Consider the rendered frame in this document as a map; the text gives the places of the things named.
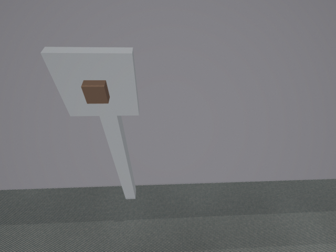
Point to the panel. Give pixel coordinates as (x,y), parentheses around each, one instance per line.
(70,66)

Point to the button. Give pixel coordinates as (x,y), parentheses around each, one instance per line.
(95,91)

